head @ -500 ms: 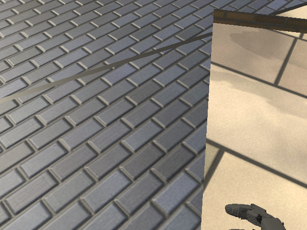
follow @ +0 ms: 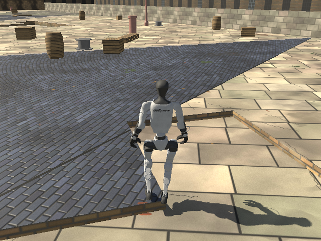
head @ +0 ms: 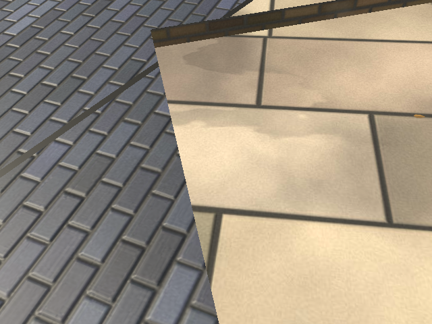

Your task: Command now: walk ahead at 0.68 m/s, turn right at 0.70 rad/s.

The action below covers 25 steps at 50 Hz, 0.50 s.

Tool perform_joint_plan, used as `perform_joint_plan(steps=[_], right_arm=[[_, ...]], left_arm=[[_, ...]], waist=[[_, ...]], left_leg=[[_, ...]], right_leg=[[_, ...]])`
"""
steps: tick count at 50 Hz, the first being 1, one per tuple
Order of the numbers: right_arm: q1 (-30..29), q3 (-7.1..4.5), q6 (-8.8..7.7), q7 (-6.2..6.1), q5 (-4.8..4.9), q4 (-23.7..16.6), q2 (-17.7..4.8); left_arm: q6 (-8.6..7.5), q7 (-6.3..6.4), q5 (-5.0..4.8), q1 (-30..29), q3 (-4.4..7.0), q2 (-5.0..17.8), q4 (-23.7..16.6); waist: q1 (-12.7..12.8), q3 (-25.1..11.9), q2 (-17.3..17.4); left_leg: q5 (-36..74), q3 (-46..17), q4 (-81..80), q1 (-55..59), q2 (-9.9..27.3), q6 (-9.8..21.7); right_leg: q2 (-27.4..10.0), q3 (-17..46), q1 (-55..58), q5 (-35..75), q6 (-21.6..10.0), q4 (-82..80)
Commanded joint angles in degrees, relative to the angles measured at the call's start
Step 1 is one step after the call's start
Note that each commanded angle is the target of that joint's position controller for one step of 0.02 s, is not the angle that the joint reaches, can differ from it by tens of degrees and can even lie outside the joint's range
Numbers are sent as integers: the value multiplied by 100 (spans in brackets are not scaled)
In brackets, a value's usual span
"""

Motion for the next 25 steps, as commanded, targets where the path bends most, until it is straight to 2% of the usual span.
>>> perform_joint_plan(steps=[1, 2, 3, 4, 5, 6, 7, 8, 9, 10, 12, 14, 17, 20, 23, 24, 25], right_arm=[[68, -70, -384, 10, 85, -610, -756], [818, -165, -285, -76, 105, -277, -1005], [1369, -200, -195, -143, 186, -64, -1036], [1915, -181, -147, -195, 228, 124, -826], [2220, -148, -188, -245, 226, 427, -480], [1834, 26, -295, -186, 148, 385, -18], [833, 84, -354, -198, 214, 79, -263], [249, -39, -420, -237, 224, -134, -568], [126, 13, -542, -222, 280, -110, -341], [138, -3, -679, -204, 314, -42, -334], [479, -42, -840, -198, 264, 173, -458], [800, -110, -871, -222, 194, 304, -594], [908, -192, -766, -255, 149, 283, -703], [977, -283, -660, -264, 70, 197, -820], [1087, -337, -552, -279, -33, 167, -793], [1130, -351, -512, -296, -39, 188, -757], [1197, -350, -461, -301, 0, 240, -734]], left_arm=[[-271, 149, 249, -1302, 249, 1196, -1001], [-320, 119, 185, -1641, 194, 969, -955], [-351, 45, 179, -1636, 134, 715, -804], [-323, 24, 58, -1698, 168, 681, -588], [-213, 42, -146, -1803, 185, 655, -434], [-161, -9, -142, -1430, 93, 393, -395], [-140, -39, -135, -893, 27, 375, -528], [-137, -39, -125, -463, -17, 460, -542], [-159, -89, -52, -456, 21, 696, -454], [-156, -107, -2, -723, 21, 742, -488], [-129, -163, 60, -1056, -24, 794, -607], [-152, -202, 29, -1309, -136, 622, -641], [-174, -264, -80, -1603, -262, 433, -679], [-219, -292, -178, -1768, -314, 402, -668], [-283, -211, -347, -1531, -266, 539, -560], [-295, -184, -371, -1258, -208, 624, -415], [-290, -122, -332, -794, -131, 714, -204]], waist=[[-804, -394, -686], [-1154, -458, -935], [-1301, -188, -1253], [-1661, 111, -1065], [-2108, -126, 856], [-1523, -519, 438], [-770, -540, 78], [-426, -558, 598], [-306, -216, 139], [-293, -41, 13], [-363, -189, -5], [-469, -306, -195], [-560, -263, -169], [-713, -234, -136], [-746, -228, -100], [-656, -237, -226], [-457, -334, -451]], left_leg=[[1026, -117, -311, -35, -497, 63], [753, 514, -1514, 1351, -733, 237], [326, 764, -2744, 2735, -853, 425], [840, 386, -4060, 3768, -643, 699], [2357, 99, -4959, 4264, -499, 1079], [2081, -919, -4560, 4557, 68, 1149], [1124, -1973, -5211, 3842, 408, 1353], [122, -2828, -5441, 3027, 926, 1763], [204, -2823, -5462, 2582, 928, 1904], [744, -2739, -5385, 2296, 788, 1882], [852, -2578, -5371, 2114, 530, 1907], [803, -2467, -5283, 1862, 303, 1863], [686, -2175, -4909, 1189, -4, 1642], [256, -2098, -4450, 644, -244, 1548], [275, -2424, -3746, 960, -342, 1507], [417, -2425, -3261, 1117, -434, 1451], [679, -2282, -2446, 1082, -590, 1402]], right_leg=[[-1834, 3632, -309, 1617, 48, -3579], [-1206, 2376, -807, 2582, 780, -3917], [-727, 1642, -1465, 3352, 1113, -3829], [-515, 1349, -1862, 3645, 1092, -2630], [78, 1145, -1953, 1352, 802, 178], [258, 1591, -2505, 795, 611, 1762], [191, 1873, -2705, 1337, 638, 1821], [10, 1949, -2531, 1416, 723, 1697], [-362, 1959, -2488, 1852, 796, 1574], [-605, 1977, -2453, 2220, 870, 1528], [-925, 1532, -2388, 2500, 1032, 1212], [-1008, 1366, -2155, 2654, 1081, 801], [-1134, 1294, -1457, 2924, 1098, -49], [-1127, 1198, -640, 2753, 1029, -826], [-1374, 1422, -211, 2887, 875, -1855], [-1475, 1437, 66, 3303, 838, -2369], [-1467, 1257, 687, 3738, 804, -2864]])
Keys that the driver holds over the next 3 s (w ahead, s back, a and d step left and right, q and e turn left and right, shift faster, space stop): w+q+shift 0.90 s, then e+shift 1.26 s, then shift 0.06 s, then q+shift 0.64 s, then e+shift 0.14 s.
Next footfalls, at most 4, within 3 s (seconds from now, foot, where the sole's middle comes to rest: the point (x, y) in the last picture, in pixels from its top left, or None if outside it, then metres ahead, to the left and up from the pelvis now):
0.12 left None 0.08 0.05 -0.73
0.54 right None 0.26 -0.26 -0.85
0.96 left None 0.54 0.01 -0.85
1.40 right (246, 246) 0.83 0.01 -0.85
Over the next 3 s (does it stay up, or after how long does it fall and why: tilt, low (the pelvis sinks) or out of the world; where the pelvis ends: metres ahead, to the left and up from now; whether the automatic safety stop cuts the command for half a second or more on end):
stays up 0.85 0.23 0.02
